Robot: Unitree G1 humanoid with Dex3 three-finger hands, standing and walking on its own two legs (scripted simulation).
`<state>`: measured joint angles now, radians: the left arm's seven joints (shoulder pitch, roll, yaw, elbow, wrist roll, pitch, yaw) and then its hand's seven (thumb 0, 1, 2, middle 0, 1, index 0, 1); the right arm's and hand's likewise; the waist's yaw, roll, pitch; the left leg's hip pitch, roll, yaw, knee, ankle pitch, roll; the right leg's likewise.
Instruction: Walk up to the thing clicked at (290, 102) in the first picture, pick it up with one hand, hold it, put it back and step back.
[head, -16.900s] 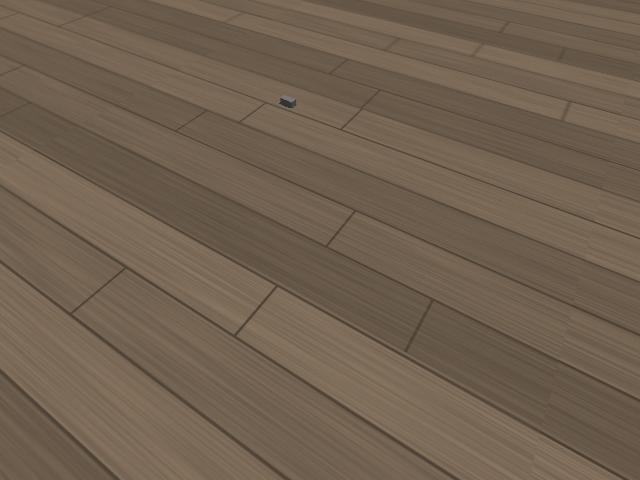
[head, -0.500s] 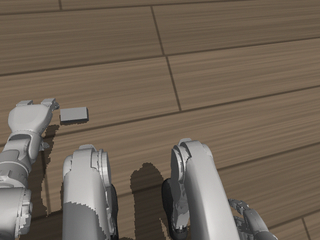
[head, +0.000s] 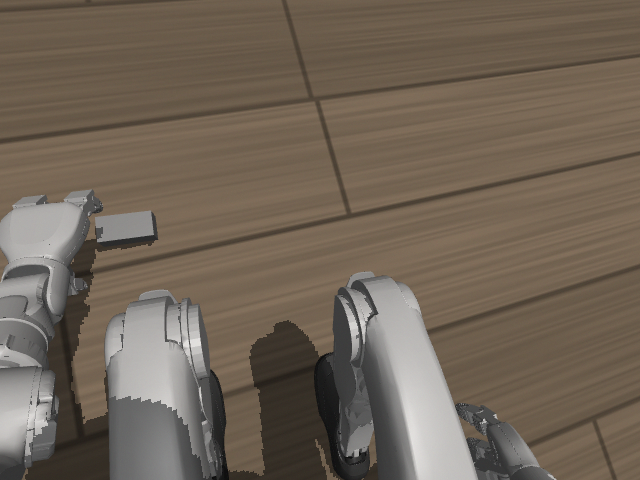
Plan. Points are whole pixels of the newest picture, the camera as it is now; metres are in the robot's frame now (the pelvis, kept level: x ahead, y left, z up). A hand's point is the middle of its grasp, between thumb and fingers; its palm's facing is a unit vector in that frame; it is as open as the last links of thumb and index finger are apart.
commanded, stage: rise first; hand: left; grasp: from above
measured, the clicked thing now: (127, 228) +0.45 +0.25 -0.32
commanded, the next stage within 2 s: approach in 1.80 s
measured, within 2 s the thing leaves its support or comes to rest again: neither
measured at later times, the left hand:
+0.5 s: hand (73, 248) +0.40 +0.29 -0.20, palm faces -0.44 -0.09 -0.89, open 11.6 cm
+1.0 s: hand (69, 240) +0.41 +0.29 -0.20, palm faces -0.45 -0.08 -0.89, open 11.7 cm
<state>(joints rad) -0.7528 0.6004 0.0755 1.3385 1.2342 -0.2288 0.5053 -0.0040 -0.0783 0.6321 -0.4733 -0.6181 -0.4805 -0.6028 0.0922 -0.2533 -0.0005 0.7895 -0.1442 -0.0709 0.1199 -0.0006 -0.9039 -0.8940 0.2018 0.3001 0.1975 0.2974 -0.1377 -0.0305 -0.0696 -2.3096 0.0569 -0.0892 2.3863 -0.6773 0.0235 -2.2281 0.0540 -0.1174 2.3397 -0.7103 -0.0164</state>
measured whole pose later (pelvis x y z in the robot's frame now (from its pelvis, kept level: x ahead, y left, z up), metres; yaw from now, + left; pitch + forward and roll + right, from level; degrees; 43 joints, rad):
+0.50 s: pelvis +0.00 +0.00 -0.01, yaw -1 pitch +32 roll -7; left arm -0.80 0.64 0.09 1.42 1.25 -0.23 0.52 0.00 -0.12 0.67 -0.42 -0.70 -0.44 -0.68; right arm 0.10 -0.26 0.04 0.79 -0.16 -0.09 0.13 0.00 -0.91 -0.89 0.20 0.30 0.20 0.30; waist -0.17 -0.04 -0.05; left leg -2.33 0.06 -0.11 2.43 -0.67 0.02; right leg -2.25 0.06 -0.14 2.37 -0.70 -0.02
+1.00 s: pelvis +0.00 +0.00 -0.01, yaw -1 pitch +32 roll -8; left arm -0.81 0.66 0.08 1.40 1.24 -0.22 0.48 0.00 -0.13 0.67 -0.41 -0.73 -0.43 -0.71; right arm 0.12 -0.26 0.05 0.78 -0.16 -0.09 0.15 0.00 -0.91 -0.89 0.20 0.30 0.20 0.30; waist -0.18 -0.03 -0.05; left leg -2.34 0.05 -0.12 2.44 -0.68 0.02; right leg -2.24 0.06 -0.14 2.37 -0.71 -0.01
